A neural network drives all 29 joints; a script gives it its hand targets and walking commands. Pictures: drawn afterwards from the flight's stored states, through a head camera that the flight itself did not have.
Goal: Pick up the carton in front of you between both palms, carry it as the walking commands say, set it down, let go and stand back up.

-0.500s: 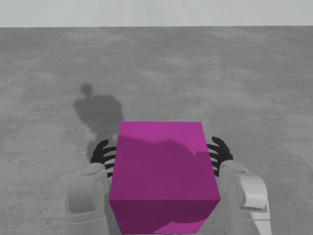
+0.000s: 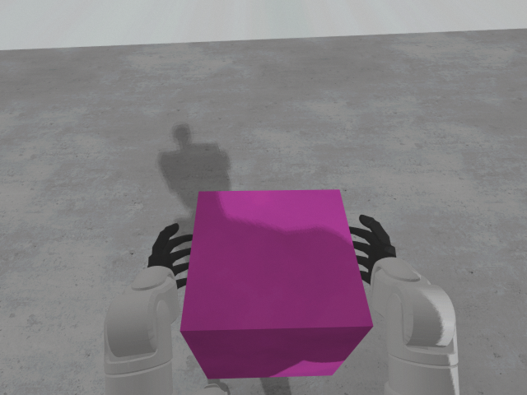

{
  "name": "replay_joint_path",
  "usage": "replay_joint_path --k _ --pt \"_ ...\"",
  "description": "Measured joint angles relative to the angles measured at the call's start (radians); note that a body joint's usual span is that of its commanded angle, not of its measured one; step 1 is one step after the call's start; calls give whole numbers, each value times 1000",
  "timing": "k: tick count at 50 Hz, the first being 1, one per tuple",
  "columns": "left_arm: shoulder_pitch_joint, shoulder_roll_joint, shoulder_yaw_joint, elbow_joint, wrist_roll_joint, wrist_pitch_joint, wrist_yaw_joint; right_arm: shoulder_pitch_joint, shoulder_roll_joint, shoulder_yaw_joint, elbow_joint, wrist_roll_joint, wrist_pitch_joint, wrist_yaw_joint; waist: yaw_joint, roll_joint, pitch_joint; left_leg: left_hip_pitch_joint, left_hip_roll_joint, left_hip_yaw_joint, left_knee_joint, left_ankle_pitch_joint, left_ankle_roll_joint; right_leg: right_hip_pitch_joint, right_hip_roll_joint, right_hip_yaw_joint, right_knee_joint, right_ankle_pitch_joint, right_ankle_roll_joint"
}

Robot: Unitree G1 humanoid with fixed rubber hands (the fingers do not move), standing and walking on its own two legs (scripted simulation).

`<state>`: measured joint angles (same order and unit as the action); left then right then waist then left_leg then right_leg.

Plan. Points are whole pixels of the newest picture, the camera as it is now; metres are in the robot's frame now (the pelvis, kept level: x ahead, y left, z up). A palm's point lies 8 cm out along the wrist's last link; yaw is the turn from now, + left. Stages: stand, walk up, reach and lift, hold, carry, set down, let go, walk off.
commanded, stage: carry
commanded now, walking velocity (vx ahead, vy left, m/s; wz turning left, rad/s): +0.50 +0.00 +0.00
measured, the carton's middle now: (269, 289) +0.28 +0.01 +0.00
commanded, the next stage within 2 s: none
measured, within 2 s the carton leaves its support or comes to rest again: neither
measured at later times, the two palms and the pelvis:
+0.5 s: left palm (182, 149) +0.55 +0.18 +0.07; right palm (332, 142) +0.54 -0.12 +0.08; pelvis +0.28 +0.03 -0.01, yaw -2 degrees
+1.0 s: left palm (194, 131) +0.63 +0.17 +0.06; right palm (329, 123) +0.63 -0.13 +0.06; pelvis +0.37 +0.02 -0.02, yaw +0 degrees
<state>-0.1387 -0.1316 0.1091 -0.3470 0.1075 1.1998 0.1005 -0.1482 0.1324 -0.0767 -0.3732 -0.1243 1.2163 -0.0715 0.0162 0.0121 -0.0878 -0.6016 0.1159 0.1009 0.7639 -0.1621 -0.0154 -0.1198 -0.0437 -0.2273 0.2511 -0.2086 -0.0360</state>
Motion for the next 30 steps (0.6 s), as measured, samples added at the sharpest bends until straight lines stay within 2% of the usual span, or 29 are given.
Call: replay_joint_path --k 5,8,10,11,13,14,16,21,23,26,28,30 --pt "-9 -1 -11 -20 5 15 -1 8 -1 -6 -32 5 10 0 -8 -5 -24 32 -20 56 -215 102 16 140 -4 6 -26 -98 46" --pt "-17 -2 -10 -15 12 30 -1 0 0 -13 -22 8 19 0 -9 -12 -30 111 -47 105 -311 137 29 195 -23 20 60 -208 83" --pt "-31 5 5 8 14 31 -2 -18 2 -10 25 6 3 1 -21 -49 -22 127 -70 135 -259 101 86 126 -76 48 298 -264 93" --pt "-36 8 15 23 15 32 -2 -31 4 -10 55 4 -3 1 -27 -54 -9 130 -70 140 -230 58 101 50 -76 90 468 -267 93" --pt "-40 5 27 45 19 31 -2 -39 6 -13 87 3 -9 1 -31 -49 24 165 -62 139 -246 23 100 -100 -41 152 731 -289 82" --pt "-38 -4 31 47 23 28 -2 -34 5 -16 90 5 -12 1 -31 -46 39 189 -60 139 -274 27 88 -162 -30 161 788 -280 74" --pt "-30 -4 18 42 26 21 -2 -18 3 -18 78 12 -20 1 -30 -42 62 239 -61 137 -339 33 88 -248 -24 156 757 -237 65" --pt "-23 -2 -9 3 25 -8 -2 5 0 -19 21 23 -50 2 -24 -43 84 329 -68 126 -411 13 78 -320 -22 135 430 -136 62" --pt "-17 -2 -13 -18 22 -12 -1 9 0 -15 1 26 -54 2 -21 -46 78 357 -72 123 -402 -18 69 -312 -24 116 325 -49 61" --pt "-15 -1 -12 -47 18 1 2 10 0 -8 -20 25 -46 3 -16 -55 52 391 -86 121 -339 -94 49 -246 -36 81 165 156 60" --pt "-14 -2 -14 -32 18 4 2 4 -1 -14 -12 21 -33 5 -16 -17 23 405 -66 109 -293 -133 33 -218 -22 66 181 103 32" --pt "-24 -3 -11 0 17 13 0 1 0 -20 1 12 -12 5 -21 15 -8 425 -52 96 -285 -162 21 -201 -11 53 205 40 20"
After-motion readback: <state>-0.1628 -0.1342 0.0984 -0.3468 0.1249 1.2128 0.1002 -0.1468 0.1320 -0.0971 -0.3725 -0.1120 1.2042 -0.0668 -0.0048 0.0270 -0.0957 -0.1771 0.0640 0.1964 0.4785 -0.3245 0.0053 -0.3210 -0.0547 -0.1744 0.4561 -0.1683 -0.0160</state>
